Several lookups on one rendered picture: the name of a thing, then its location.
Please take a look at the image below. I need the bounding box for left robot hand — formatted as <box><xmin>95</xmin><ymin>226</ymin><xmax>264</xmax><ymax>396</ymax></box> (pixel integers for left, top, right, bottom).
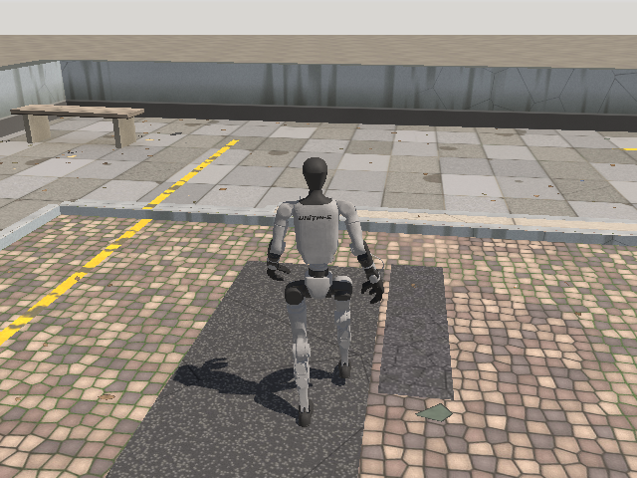
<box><xmin>267</xmin><ymin>264</ymin><xmax>291</xmax><ymax>281</ymax></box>

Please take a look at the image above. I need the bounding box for robot left upper arm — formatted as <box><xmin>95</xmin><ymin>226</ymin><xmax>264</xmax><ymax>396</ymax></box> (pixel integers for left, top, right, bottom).
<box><xmin>270</xmin><ymin>201</ymin><xmax>296</xmax><ymax>255</ymax></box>

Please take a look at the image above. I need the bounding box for robot left forearm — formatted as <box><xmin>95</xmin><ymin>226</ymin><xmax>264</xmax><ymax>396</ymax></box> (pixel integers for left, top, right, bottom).
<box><xmin>267</xmin><ymin>239</ymin><xmax>282</xmax><ymax>270</ymax></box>

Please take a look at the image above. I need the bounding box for robot right forearm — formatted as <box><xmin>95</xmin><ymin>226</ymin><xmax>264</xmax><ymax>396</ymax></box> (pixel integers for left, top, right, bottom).
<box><xmin>357</xmin><ymin>240</ymin><xmax>380</xmax><ymax>284</ymax></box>

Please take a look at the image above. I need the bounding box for robot foot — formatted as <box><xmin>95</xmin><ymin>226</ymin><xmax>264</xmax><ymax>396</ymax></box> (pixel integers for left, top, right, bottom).
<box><xmin>338</xmin><ymin>359</ymin><xmax>351</xmax><ymax>378</ymax></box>
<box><xmin>299</xmin><ymin>399</ymin><xmax>314</xmax><ymax>427</ymax></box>

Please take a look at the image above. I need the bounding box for robot right upper arm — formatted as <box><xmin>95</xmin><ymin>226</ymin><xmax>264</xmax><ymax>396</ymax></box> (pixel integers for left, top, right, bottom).
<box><xmin>336</xmin><ymin>200</ymin><xmax>366</xmax><ymax>256</ymax></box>

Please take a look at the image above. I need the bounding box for robot right foot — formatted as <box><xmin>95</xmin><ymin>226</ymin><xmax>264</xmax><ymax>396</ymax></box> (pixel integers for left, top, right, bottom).
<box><xmin>338</xmin><ymin>359</ymin><xmax>351</xmax><ymax>378</ymax></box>

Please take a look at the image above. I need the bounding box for robot left foot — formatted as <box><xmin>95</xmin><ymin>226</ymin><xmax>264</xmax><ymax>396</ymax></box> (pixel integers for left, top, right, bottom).
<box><xmin>299</xmin><ymin>399</ymin><xmax>314</xmax><ymax>427</ymax></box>

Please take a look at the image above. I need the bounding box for right robot hand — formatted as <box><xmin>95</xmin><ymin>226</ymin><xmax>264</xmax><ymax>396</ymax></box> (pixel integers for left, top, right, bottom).
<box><xmin>361</xmin><ymin>278</ymin><xmax>384</xmax><ymax>304</ymax></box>

